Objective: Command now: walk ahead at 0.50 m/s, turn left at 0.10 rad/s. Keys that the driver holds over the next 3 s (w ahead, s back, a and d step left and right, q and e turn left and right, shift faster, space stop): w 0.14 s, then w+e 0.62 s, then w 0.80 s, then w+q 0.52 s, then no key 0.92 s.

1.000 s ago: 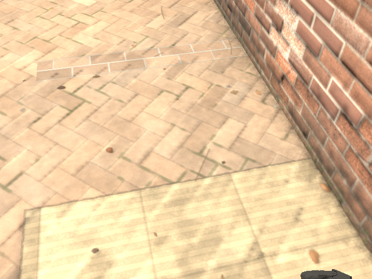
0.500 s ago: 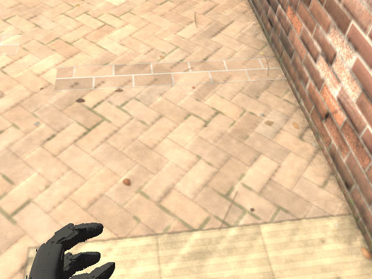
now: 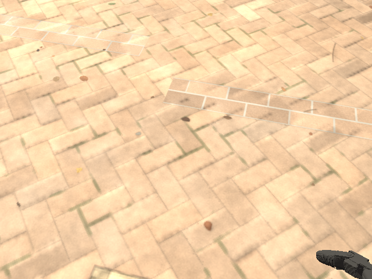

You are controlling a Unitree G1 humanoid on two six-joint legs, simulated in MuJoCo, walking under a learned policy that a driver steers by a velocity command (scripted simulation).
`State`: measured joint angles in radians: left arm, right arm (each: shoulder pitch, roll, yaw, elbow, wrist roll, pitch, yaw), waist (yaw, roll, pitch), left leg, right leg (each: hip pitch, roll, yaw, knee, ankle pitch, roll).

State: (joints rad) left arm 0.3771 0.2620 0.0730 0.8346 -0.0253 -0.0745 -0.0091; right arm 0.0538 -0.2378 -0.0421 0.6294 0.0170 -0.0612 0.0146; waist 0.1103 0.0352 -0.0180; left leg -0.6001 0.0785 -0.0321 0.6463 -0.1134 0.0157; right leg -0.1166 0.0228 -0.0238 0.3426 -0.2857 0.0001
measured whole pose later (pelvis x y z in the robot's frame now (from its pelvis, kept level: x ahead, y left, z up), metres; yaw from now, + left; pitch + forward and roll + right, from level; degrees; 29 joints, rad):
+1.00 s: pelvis +0.52 -0.05 +0.00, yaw -22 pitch +3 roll -1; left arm 0.31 0.26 0.06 0.75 -0.02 -0.06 0.00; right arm 0.07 -0.26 -0.04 0.69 0.00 -0.09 0.01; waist 0.07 0.04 0.01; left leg -0.66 0.08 -0.05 0.62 0.05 -0.04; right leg -0.11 0.11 0.11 0.35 -0.28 -0.07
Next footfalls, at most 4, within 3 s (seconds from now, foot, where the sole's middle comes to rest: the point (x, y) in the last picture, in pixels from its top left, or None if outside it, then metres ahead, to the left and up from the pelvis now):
0.06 left None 0.17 0.13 -0.78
0.62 right None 0.45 -0.13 -0.78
1.10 left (219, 204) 0.78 -0.01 -0.78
1.64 right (298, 176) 0.96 -0.34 -0.78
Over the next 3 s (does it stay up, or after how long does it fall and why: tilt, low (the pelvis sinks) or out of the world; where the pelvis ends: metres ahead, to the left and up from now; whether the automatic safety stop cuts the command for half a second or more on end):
stays up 1.26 -0.27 0.00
